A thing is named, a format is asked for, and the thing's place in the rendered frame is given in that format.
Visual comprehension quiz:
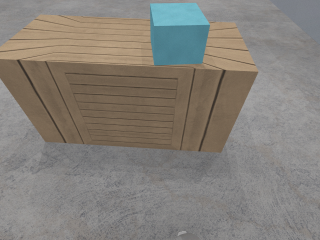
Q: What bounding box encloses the carton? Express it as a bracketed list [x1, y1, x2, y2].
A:
[150, 3, 210, 66]

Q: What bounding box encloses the pedestal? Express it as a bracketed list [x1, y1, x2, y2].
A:
[0, 14, 259, 153]

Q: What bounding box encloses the right robot shin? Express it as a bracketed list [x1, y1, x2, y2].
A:
[177, 231, 187, 236]

